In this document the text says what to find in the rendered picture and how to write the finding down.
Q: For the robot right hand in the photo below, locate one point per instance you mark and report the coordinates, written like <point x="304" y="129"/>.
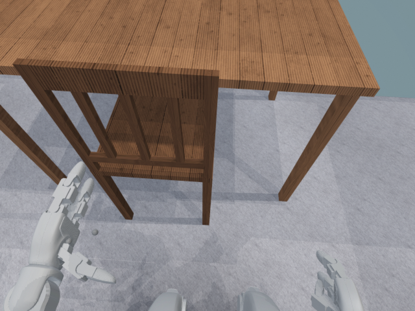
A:
<point x="342" y="293"/>

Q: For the robot left forearm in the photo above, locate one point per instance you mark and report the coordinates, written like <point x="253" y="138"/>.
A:
<point x="37" y="289"/>

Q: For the robot right thigh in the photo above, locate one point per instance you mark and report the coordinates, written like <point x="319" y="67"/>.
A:
<point x="255" y="301"/>

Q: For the table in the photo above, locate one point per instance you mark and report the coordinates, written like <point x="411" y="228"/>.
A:
<point x="303" y="46"/>

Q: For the robot left hand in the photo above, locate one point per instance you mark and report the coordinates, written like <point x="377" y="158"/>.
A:
<point x="60" y="222"/>

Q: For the robot thigh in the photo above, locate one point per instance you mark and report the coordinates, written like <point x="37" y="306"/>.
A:
<point x="169" y="301"/>
<point x="255" y="301"/>

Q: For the robot left thigh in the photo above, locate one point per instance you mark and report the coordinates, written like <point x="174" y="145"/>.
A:
<point x="169" y="301"/>

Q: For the chair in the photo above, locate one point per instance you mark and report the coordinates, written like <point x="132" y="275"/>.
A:
<point x="162" y="125"/>

